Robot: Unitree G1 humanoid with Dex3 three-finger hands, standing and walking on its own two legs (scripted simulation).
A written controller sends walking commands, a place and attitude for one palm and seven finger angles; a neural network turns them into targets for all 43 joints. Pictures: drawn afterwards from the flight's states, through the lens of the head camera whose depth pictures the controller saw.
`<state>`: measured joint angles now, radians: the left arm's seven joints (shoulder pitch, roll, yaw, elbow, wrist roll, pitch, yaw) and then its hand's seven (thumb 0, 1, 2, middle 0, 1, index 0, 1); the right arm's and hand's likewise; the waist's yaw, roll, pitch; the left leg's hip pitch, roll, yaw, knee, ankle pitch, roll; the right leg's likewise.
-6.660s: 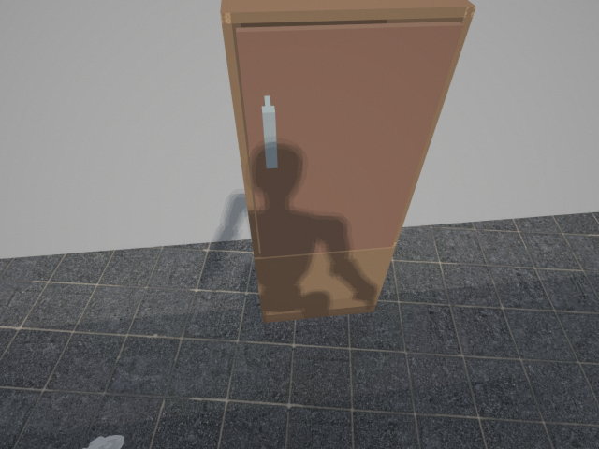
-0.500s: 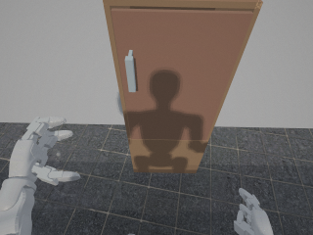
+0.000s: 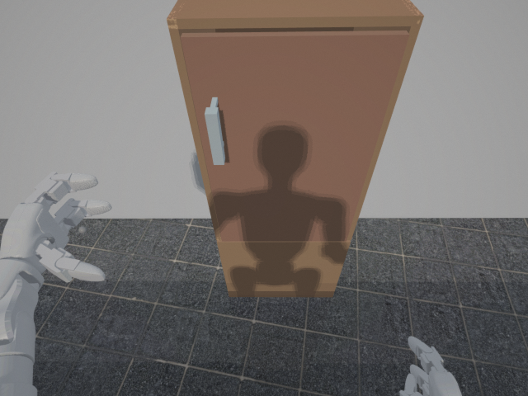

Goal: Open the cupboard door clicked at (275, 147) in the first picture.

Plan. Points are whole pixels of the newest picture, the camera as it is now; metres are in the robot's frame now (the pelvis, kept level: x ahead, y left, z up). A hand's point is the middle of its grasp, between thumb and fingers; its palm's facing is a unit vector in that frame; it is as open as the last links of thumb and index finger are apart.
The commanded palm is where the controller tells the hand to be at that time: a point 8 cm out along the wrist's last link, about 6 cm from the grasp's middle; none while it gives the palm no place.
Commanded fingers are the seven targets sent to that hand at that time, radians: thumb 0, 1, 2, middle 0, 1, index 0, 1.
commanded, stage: raise the hand with hooked fingers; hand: left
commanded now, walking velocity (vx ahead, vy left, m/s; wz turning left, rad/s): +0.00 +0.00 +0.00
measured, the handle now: (216, 131) +0.57 +0.14 +0.10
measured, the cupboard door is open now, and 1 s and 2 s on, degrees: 0 0 0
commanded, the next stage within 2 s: move the hooked fingers beside the handle in 0.38 s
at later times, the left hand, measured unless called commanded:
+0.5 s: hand (92, 233) +0.30 +0.27 +0.12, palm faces +0.09 -1.00 -0.01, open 14.0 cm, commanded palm +0.27 +0.31 +0.12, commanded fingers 0.00 -0.50 0.30 -0.30 -1.20 -0.30 -1.20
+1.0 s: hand (132, 193) +0.38 +0.24 +0.11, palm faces +0.07 -1.00 +0.00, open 14.0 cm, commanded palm +0.35 +0.29 +0.11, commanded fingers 0.00 -0.50 0.30 -0.30 -1.20 -0.30 -1.20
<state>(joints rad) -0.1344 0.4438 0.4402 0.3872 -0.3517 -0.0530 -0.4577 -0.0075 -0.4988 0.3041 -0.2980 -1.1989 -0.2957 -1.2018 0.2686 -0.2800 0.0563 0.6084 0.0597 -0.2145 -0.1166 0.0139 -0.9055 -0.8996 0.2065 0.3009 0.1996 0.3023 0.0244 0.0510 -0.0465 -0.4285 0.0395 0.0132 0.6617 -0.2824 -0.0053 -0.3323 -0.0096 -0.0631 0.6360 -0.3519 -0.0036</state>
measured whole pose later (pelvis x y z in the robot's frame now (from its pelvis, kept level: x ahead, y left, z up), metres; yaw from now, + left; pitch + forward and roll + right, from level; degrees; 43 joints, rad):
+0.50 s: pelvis +0.00 -0.01 +0.00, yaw +0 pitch +3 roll -1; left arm -0.11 0.40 0.44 0.37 -0.35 -0.09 -0.44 -0.01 -0.50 0.30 -0.30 -1.20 -0.30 -1.20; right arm 0.26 -0.27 0.05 0.60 0.05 -0.21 -0.11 0.01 -0.91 -0.90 0.21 0.30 0.20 0.30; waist 0.03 0.05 -0.05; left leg -0.42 0.05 0.02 0.65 -0.28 -0.01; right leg -0.33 0.00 -0.06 0.64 -0.36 -0.01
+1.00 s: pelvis +0.00 +0.00 +0.00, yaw -1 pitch +6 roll -1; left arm -0.40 0.41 0.39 0.62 -0.25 -0.12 -0.34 -0.01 -0.50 0.30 -0.30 -1.20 -0.30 -1.20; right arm 0.30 -0.27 0.05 0.62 0.04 -0.16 -0.09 0.01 -0.91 -0.90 0.21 0.30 0.20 0.30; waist -0.02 0.04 -0.04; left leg -0.49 0.04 0.03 0.68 -0.29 0.00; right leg -0.41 -0.01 -0.04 0.67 -0.36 0.00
